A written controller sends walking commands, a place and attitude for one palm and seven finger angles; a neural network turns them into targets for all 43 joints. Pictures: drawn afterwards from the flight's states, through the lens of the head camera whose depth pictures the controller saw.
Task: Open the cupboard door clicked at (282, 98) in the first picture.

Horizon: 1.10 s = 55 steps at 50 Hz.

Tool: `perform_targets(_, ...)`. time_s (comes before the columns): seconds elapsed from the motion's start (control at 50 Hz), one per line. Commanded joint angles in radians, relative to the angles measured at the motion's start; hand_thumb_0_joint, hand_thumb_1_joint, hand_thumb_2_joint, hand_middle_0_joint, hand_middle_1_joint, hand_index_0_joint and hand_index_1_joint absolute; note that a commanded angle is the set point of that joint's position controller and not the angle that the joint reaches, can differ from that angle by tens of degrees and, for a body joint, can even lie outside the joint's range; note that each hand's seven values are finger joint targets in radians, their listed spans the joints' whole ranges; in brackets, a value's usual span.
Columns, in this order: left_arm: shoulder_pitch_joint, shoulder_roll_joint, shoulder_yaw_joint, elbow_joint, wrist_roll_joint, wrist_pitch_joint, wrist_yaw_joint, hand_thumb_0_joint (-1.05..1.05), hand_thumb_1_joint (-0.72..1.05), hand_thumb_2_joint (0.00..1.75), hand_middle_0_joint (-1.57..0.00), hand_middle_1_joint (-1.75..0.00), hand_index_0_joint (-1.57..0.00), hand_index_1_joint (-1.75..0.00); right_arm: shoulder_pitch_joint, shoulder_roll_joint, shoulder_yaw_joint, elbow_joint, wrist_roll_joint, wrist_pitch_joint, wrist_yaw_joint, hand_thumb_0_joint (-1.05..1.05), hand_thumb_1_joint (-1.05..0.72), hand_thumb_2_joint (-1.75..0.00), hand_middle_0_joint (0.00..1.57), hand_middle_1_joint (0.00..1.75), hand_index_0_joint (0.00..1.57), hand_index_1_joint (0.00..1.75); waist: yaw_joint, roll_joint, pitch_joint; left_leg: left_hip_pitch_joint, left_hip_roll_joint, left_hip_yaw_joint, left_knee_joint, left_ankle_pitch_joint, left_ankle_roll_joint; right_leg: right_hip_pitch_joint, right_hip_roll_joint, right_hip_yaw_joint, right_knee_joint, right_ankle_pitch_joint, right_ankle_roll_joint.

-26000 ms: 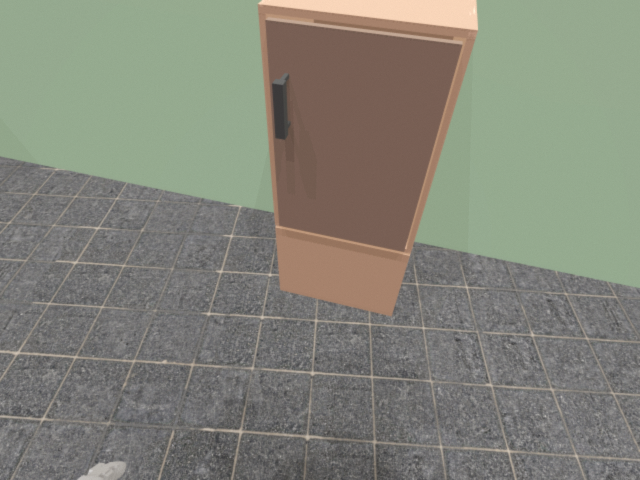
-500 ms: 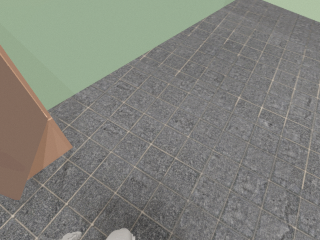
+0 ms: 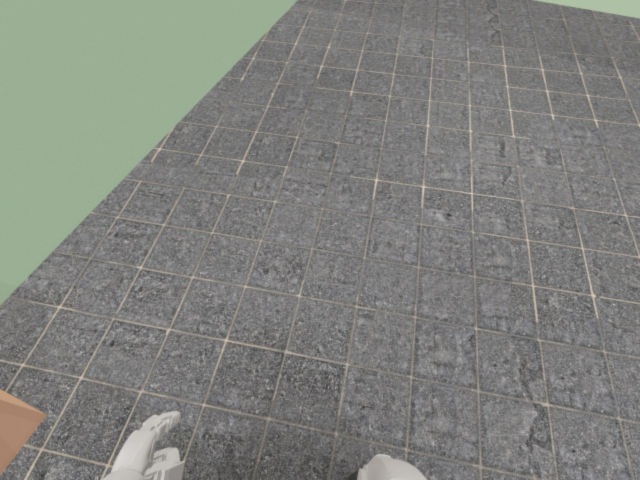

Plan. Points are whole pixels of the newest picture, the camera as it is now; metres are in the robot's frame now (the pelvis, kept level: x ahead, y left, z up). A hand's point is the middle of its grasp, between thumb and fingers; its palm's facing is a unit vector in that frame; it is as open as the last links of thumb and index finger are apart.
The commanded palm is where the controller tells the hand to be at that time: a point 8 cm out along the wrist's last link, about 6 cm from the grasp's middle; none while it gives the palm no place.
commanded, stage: walk to a spot facing it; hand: left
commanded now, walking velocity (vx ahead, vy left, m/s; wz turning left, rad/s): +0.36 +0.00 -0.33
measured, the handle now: out of the picture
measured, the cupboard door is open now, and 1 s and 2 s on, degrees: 46 46 46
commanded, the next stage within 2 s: turn to face it in 0.98 s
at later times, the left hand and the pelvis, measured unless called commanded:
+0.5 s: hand (195, 405) +0.24 +0.20 -0.17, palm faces -0.09 -0.98 -0.16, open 7.4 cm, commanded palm none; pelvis +0.23 +0.01 +0.01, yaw -10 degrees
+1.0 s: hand (306, 216) +0.58 +0.04 -0.14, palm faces -0.30 -0.93 -0.20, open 7.4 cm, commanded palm none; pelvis +0.44 -0.11 +0.02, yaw -18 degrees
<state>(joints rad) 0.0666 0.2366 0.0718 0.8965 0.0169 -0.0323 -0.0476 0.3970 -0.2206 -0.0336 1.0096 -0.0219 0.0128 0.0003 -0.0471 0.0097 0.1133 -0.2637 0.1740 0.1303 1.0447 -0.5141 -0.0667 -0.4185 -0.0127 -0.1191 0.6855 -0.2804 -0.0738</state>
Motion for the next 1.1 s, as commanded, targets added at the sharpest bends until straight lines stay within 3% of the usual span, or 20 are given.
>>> perform_targets(0.0, 0.177, 0.160, 0.035, 0.001, -0.008, -0.004, 0.044, 0.00, 0.90, 0.90, -0.20, -0.30, -0.20, -0.30, -0.160, -0.101, -0.034, -0.143, 0.004, -0.054, -0.006, 0.00, -0.90, -0.90, 0.20, 0.30, 0.20, 0.30, 0.079, -0.127, -0.115, -0.412, 0.018, -0.125, 0.210, 0.147, 0.002, 0.329, -0.293, 0.434, -0.445, 0.090, -0.125)
perform_targets(0.08, 0.167, 0.125, 0.024, 0.023, 0.006, -0.033, 0.044, 0.00, 0.90, 0.90, -0.20, -0.30, -0.20, -0.30, -0.109, -0.047, -0.032, -0.106, -0.005, -0.034, 0.004, 0.00, -0.90, -0.90, 0.20, 0.30, 0.20, 0.30, 0.022, -0.106, -0.130, -0.281, -0.026, -0.088, -0.007, 0.211, -0.008, 0.249, -0.214, 0.289, -0.437, 0.300, -0.121)
perform_targets(0.26, 0.304, 0.104, 0.017, 0.106, 0.001, -0.044, 0.047, 0.00, 0.90, 0.90, -0.20, -0.30, -0.20, -0.30, -0.356, -0.032, -0.026, -0.178, 0.002, -0.064, 0.020, 0.00, -0.90, -0.90, 0.20, 0.30, 0.20, 0.30, 0.091, -0.120, -0.067, -0.290, -0.090, -0.061, -0.359, 0.275, 0.020, 0.416, -0.215, 0.322, -0.394, 0.464, -0.111)
perform_targets(0.32, 0.259, 0.104, 0.017, 0.105, -0.005, -0.044, 0.049, 0.00, 0.90, 0.90, -0.20, -0.30, -0.20, -0.30, -0.185, -0.067, -0.037, -0.111, -0.005, -0.077, 0.004, 0.00, -0.90, -0.90, 0.20, 0.30, 0.20, 0.30, -0.013, -0.066, -0.098, 0.057, -0.145, -0.024, -0.537, 0.357, 0.052, 0.271, -0.154, 0.250, -0.214, 0.569, -0.060)
perform_targets(0.34, 0.248, 0.081, 0.015, 0.094, -0.009, -0.044, 0.046, 0.00, 0.90, 0.90, -0.20, -0.30, -0.20, -0.30, -0.032, -0.132, -0.053, -0.065, -0.012, -0.082, -0.007, 0.00, -0.90, -0.90, 0.20, 0.30, 0.20, 0.30, -0.073, 0.037, -0.183, 0.303, -0.060, -0.136, -0.572, 0.345, 0.090, 0.120, -0.094, 0.219, -0.012, 0.448, -0.022)
perform_targets(0.36, 0.311, 0.036, 0.007, 0.084, -0.018, -0.042, 0.036, 0.00, 0.90, 0.90, -0.20, -0.30, -0.20, -0.30, 0.100, -0.249, -0.079, -0.037, -0.032, -0.087, -0.014, 0.00, -0.90, -0.90, 0.20, 0.30, 0.20, 0.30, -0.094, 0.290, -0.308, 0.516, 0.230, -0.505, -0.642, 0.285, 0.205, -0.100, 0.042, 0.078, 0.333, -0.012, 0.031)
perform_targets(0.38, 0.268, 0.047, -0.004, 0.060, -0.015, -0.047, 0.036, 0.00, 0.90, 0.90, -0.20, -0.30, -0.20, -0.30, 0.134, -0.262, -0.075, -0.040, -0.024, -0.070, -0.019, 0.00, -0.90, -0.90, 0.20, 0.30, 0.20, 0.30, -0.099, 0.283, -0.301, 0.487, 0.336, -0.658, -0.754, 0.235, 0.275, -0.186, 0.051, 0.140, 0.551, -0.271, 0.028)
perform_targets(0.4, 0.213, 0.050, 0.003, 0.041, -0.007, -0.046, 0.034, 0.00, 0.90, 0.90, -0.20, -0.30, -0.20, -0.30, 0.069, -0.233, -0.071, -0.062, -0.022, -0.065, -0.019, 0.00, -0.90, -0.90, 0.20, 0.30, 0.20, 0.30, -0.076, 0.158, -0.174, 0.361, 0.344, -0.654, -0.796, 0.165, 0.306, -0.254, -0.007, 0.159, 0.637, -0.241, 0.028)
perform_targets(0.42, 0.179, 0.047, 0.007, 0.053, 0.005, -0.041, 0.031, 0.00, 0.90, 0.90, -0.20, -0.30, -0.20, -0.30, -0.008, -0.166, -0.055, -0.071, -0.018, -0.071, -0.017, 0.00, -0.90, -0.90, 0.20, 0.30, 0.20, 0.30, -0.041, 0.100, -0.113, 0.204, 0.281, -0.556, -0.826, 0.122, 0.258, -0.259, -0.042, 0.165, 0.659, -0.149, 0.033)
perform_targets(0.48, 0.224, 0.001, 0.005, 0.080, 0.014, -0.004, 0.011, 0.00, 0.90, 0.90, -0.20, -0.30, -0.20, -0.30, -0.101, -0.084, -0.029, -0.077, -0.012, -0.088, -0.022, 0.00, -0.90, -0.90, 0.20, 0.30, 0.20, 0.30, 0.048, 0.145, -0.029, 0.025, 0.173, -0.291, -0.883, 0.146, 0.169, -0.191, -0.088, 0.159, 0.575, -0.002, 0.056)
perform_targets(0.6, 0.130, -0.031, -0.002, 0.050, 0.013, 0.017, -0.003, 0.00, 0.90, 0.90, -0.20, -0.30, -0.20, -0.30, -0.030, -0.090, -0.036, -0.032, -0.009, -0.091, -0.015, 0.00, -0.90, -0.90, 0.20, 0.30, 0.20, 0.30, 0.046, 0.105, -0.041, 0.043, 0.112, -0.068, -0.913, 0.259, 0.174, -0.136, -0.097, 0.074, 0.236, 0.116, 0.076)
perform_targets(0.72, -0.009, -0.012, -0.004, 0.013, 0.012, 0.008, -0.007, 0.00, 0.90, 0.90, -0.20, -0.30, -0.20, -0.30, 0.061, -0.110, -0.031, 0.013, -0.020, -0.079, -0.011, 0.00, -0.90, -0.90, 0.20, 0.30, 0.20, 0.30, 0.007, 0.097, -0.024, 0.134, 0.148, -0.020, -0.851, 0.364, 0.175, -0.050, -0.063, 0.005, -0.023, 0.091, 0.062)
perform_targets(0.76, 0.046, 0.012, 0.000, 0.031, 0.013, 0.000, -0.004, 0.00, 0.90, 0.90, -0.20, -0.30, -0.20, -0.30, 0.067, -0.118, -0.027, 0.021, -0.019, -0.074, -0.012, 0.00, -0.90, -0.90, 0.20, 0.30, 0.20, 0.30, 0.039, 0.074, -0.064, 0.146, 0.135, 0.015, -0.727, 0.490, 0.149, 0.099, -0.027, -0.027, -0.116, 0.073, 0.042)
perform_targets(0.78, 0.166, 0.046, 0.007, 0.071, 0.014, -0.009, 0.002, 0.00, 0.90, 0.90, -0.20, -0.30, -0.20, -0.30, 0.059, -0.109, -0.025, 0.024, -0.013, -0.074, -0.009, 0.00, -0.90, -0.90, 0.20, 0.30, 0.20, 0.30, 0.097, 0.023, -0.127, 0.106, 0.092, 0.055, -0.556, 0.593, 0.122, 0.279, -0.008, -0.009, -0.166, 0.081, 0.017)
perform_targets(0.8, 0.345, 0.121, 0.030, 0.126, 0.020, -0.024, 0.012, 0.00, 0.90, 0.90, -0.20, -0.30, -0.20, -0.30, 0.032, -0.087, -0.019, 0.008, 0.001, -0.079, -0.002, 0.00, -0.90, -0.90, 0.20, 0.30, 0.20, 0.30, 0.177, -0.099, -0.233, -0.085, 0.021, 0.116, -0.284, 0.537, 0.082, 0.563, -0.138, 0.178, -0.206, 0.018, -0.046)
perform_targets(0.82, 0.485, 0.243, 0.062, 0.163, 0.011, -0.027, 0.028, 0.00, 0.90, 0.90, -0.20, -0.30, -0.20, -0.30, 0.032, -0.027, -0.007, -0.032, 0.017, -0.086, 0.000, 0.00, -0.90, -0.90, 0.20, 0.30, 0.20, 0.30, 0.208, -0.376, -0.335, -0.374, -0.129, 0.119, 0.043, -0.062, 0.031, 0.788, -0.422, 0.609, -0.344, 0.069, -0.170)
perform_targets(0.84, 0.468, 0.246, 0.059, 0.169, -0.010, -0.022, 0.040, 0.00, 0.90, 0.90, -0.20, -0.30, -0.20, -0.30, -0.041, -0.075, -0.018, -0.042, 0.013, -0.085, -0.002, 0.00, -0.90, -0.90, 0.20, 0.30, 0.20, 0.30, 0.202, -0.273, -0.301, -0.453, -0.087, -0.042, 0.196, -0.081, 0.047, 0.744, -0.432, 0.624, -0.391, 0.154, -0.191)
perform_targets(0.86, 0.393, 0.181, 0.047, 0.155, -0.010, -0.026, 0.050, 0.00, 0.90, 0.90, -0.20, -0.30, -0.20, -0.30, -0.101, -0.069, -0.024, -0.041, 0.015, -0.087, -0.004, 0.00, -0.90, -0.90, 0.20, 0.30, 0.20, 0.30, 0.171, -0.197, -0.213, -0.497, -0.047, -0.088, 0.231, 0.023, 0.044, 0.661, -0.384, 0.517, -0.373, 0.298, -0.172)
perform_targets(0.94, 0.233, 0.063, 0.000, 0.121, -0.004, -0.043, 0.057, 0.00, 0.90, 0.90, -0.20, -0.30, -0.20, -0.30, -0.063, 0.005, -0.014, 0.000, 0.000, -0.052, -0.003, 0.00, -0.90, -0.90, 0.20, 0.30, 0.20, 0.30, 0.042, -0.098, -0.109, -0.302, -0.006, -0.085, 0.025, 0.136, 0.013, 0.323, -0.289, 0.214, -0.415, 0.540, -0.114)
perform_targets(1.08, 0.246, 0.057, -0.008, 0.160, 0.000, -0.061, 0.055, 0.00, 0.90, 0.90, -0.20, -0.30, -0.20, -0.30, -0.155, 0.033, -0.014, -0.024, 0.007, -0.045, 0.020, 0.00, -0.90, -0.90, 0.20, 0.30, 0.20, 0.30, 0.032, -0.100, -0.063, -0.255, -0.065, -0.034, -0.289, 0.321, 0.025, 0.343, -0.240, 0.097, -0.422, 0.572, -0.082)
